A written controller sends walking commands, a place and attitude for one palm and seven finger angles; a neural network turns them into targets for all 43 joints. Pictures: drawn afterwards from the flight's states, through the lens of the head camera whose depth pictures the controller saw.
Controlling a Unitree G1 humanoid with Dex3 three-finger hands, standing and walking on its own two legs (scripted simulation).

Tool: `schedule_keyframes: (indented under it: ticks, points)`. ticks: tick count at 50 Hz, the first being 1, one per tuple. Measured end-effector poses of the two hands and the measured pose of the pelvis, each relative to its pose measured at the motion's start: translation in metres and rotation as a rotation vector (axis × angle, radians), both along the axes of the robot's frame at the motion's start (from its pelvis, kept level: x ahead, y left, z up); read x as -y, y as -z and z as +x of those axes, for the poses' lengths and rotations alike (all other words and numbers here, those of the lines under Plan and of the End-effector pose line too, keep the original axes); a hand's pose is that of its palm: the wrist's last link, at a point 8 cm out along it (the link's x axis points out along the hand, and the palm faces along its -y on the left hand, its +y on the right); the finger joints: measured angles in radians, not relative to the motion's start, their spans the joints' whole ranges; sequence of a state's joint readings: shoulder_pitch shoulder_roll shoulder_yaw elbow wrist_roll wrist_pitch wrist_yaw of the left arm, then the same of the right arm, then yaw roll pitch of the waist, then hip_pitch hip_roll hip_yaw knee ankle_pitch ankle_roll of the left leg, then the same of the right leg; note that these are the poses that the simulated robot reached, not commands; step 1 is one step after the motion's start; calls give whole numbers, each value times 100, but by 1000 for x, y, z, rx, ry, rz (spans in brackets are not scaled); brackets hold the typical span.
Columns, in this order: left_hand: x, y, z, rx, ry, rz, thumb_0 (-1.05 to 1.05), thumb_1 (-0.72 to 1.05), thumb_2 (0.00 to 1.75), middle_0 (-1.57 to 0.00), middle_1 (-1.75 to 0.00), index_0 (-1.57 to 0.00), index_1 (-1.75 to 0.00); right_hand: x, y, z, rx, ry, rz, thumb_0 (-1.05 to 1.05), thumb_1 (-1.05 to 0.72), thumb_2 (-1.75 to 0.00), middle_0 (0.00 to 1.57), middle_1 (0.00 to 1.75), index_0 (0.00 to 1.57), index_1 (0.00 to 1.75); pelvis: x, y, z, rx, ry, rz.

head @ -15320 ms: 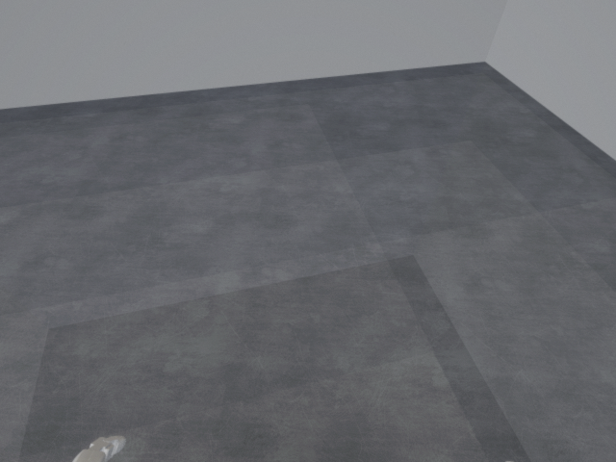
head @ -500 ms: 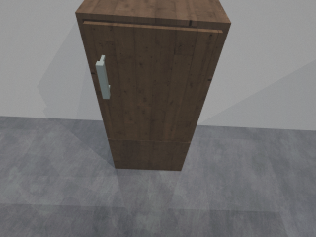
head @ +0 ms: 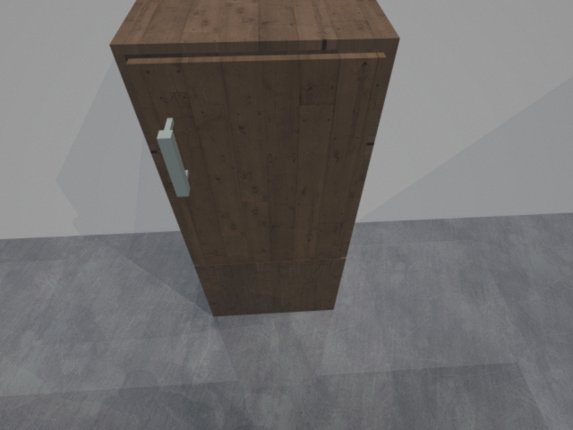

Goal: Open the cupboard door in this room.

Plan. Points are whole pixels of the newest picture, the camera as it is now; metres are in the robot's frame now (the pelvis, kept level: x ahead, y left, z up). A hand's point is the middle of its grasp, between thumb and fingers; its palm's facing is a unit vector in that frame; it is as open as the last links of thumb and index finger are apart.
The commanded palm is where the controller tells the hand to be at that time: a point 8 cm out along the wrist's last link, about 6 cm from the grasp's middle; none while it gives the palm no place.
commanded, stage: look again from close up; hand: left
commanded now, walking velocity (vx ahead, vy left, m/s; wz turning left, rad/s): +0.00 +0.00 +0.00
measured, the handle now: (176, 158) +0.56 +0.23 +0.04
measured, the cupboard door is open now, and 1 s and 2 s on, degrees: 0 0 0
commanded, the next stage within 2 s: shuffle to correct the standing spot in 0.52 s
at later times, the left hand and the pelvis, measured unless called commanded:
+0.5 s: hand out of the picture -0.05 +0.17 -0.18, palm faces +0.03 -0.98 -0.18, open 7.4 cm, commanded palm none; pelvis -0.06 +0.00 +0.00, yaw +0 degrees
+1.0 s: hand out of the picture -0.17 +0.16 -0.18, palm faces +0.17 -0.97 -0.19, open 7.4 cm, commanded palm none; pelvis -0.08 +0.01 +0.00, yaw +4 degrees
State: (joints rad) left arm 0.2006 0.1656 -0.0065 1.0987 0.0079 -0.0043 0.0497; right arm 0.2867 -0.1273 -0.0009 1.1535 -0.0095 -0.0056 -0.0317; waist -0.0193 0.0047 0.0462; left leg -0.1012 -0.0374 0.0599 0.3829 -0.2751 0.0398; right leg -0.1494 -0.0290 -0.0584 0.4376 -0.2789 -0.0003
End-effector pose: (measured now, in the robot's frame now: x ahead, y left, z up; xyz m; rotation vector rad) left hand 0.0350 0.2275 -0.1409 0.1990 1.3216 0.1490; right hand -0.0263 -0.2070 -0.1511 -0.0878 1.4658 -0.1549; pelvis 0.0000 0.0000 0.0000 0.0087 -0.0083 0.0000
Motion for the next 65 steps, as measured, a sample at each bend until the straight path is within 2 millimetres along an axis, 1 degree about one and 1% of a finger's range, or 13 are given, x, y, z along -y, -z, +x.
schedule_keyframes:
  ticks: [5,11,15,19,25,33,40,44,49,52,57,60,65]
  points:
    - [-3,2,-4,46,3,11,1,92,90,-20,-30,-20,-29,17,-2,4,68,-15,-43,0,-91,-90,20,30,20,30,4,5,-7,-9,-12,-1]
    - [-1,5,-21,75,-8,8,1,91,90,-20,-30,-20,-29,37,-4,22,169,-21,-94,0,-91,-90,20,30,20,30,5,9,-18,18,-6,-11]
    - [3,6,-38,77,-12,-9,1,91,90,-20,-30,-20,-29,39,-8,31,231,-39,-100,0,-91,-90,19,29,20,30,5,8,-30,37,-2,-14]
    - [8,8,-59,68,-17,-28,1,91,90,-20,-30,-20,-29,34,-12,31,265,-56,-88,0,-91,-90,19,29,19,30,4,7,-42,48,0,-15]
    - [11,10,-95,26,-31,-48,1,91,90,-20,-30,-20,-29,24,-12,7,247,-60,-68,0,-92,-90,20,29,20,30,2,5,-60,52,0,-17]
    - [10,12,-143,-63,-55,-60,1,91,90,-20,-30,-20,-29,15,-8,-53,120,-34,-55,0,-92,-90,20,29,20,30,-4,4,-77,39,-3,-19]
    - [7,7,-173,-126,-97,-66,1,91,90,-20,-30,-20,-29,5,-9,-100,-16,-11,-38,0,-91,-90,20,30,20,30,-9,1,-85,17,-23,-29]
    - [9,7,-191,-148,-145,-58,1,91,90,-20,-30,-20,-29,8,0,-103,-44,-12,-31,1,-91,-90,20,30,20,30,-6,6,-85,17,-39,-16]
    - [17,5,-212,-181,-213,-54,1,91,90,-20,-30,-20,-29,10,0,-71,9,-45,-35,1,-91,-90,20,29,20,30,-9,6,-83,12,-62,-26]
    - [18,6,-210,-197,-207,-76,1,91,90,-20,-30,-20,-29,5,-7,-45,88,-48,-36,1,-91,-90,19,29,20,30,-14,3,-77,6,-70,-27]
    - [7,22,-182,-152,-198,-124,1,90,90,-20,-30,-20,-29,-10,-7,-14,171,-84,-70,1,-93,-90,19,29,20,30,-31,12,-66,0,-81,-41]
    - [-4,25,-154,-129,-163,-133,1,91,90,-20,-30,-20,-29,-20,-7,-11,170,-75,-74,1,-93,-90,19,29,20,30,-38,12,-59,1,-60,-17]
    - [-28,10,-89,-44,-97,-85,2,93,90,-20,-30,-20,-29,-32,-14,-24,104,-39,-49,0,-92,-90,20,29,20,30,-39,1,-40,-13,-47,-9]
